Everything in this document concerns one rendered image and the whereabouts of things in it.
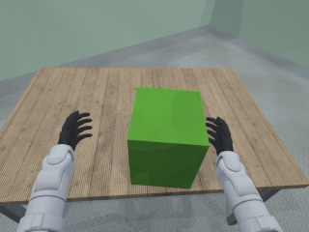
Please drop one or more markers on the robot right forearm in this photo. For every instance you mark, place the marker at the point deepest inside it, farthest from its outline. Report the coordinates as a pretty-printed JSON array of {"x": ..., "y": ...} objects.
[{"x": 246, "y": 203}]

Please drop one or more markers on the robot left forearm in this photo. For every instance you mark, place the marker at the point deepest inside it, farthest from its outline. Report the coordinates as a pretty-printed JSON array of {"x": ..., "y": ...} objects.
[{"x": 46, "y": 205}]

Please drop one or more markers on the robot left hand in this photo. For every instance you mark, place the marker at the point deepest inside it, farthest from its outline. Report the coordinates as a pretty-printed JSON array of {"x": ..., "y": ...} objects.
[{"x": 69, "y": 134}]

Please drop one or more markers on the table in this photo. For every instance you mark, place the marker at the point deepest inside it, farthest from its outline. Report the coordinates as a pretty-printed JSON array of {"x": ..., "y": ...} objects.
[{"x": 101, "y": 162}]

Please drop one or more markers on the robot right hand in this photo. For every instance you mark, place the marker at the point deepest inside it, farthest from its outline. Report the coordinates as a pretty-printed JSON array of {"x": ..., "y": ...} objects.
[{"x": 222, "y": 141}]

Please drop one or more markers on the carton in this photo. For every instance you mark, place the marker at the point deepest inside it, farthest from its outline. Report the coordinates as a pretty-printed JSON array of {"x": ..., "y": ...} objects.
[{"x": 167, "y": 138}]

